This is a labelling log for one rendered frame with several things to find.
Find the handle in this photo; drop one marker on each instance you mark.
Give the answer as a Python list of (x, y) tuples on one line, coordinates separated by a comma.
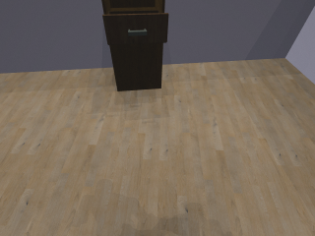
[(137, 32)]

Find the cabinet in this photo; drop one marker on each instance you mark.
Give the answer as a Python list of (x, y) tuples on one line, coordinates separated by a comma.
[(136, 66)]

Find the drawer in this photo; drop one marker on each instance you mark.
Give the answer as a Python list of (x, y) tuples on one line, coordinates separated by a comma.
[(117, 24)]

